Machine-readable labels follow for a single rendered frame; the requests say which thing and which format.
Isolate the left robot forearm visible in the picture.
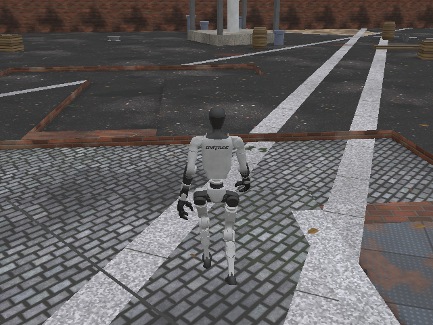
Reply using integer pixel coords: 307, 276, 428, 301
179, 164, 193, 201

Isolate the robot right hand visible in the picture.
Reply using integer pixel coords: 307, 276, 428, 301
235, 181, 250, 192

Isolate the robot left shin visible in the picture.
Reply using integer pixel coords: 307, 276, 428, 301
199, 218, 210, 260

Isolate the left robot foot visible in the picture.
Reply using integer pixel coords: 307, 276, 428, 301
202, 252, 212, 269

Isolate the right robot upper arm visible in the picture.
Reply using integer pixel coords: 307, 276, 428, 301
231, 136, 247, 172

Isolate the left robot upper arm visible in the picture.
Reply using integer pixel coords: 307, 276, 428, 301
186, 136, 203, 175

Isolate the right robot forearm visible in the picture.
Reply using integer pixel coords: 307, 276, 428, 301
240, 163, 250, 184

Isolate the robot left hand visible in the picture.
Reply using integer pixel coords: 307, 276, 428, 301
177, 200, 193, 220

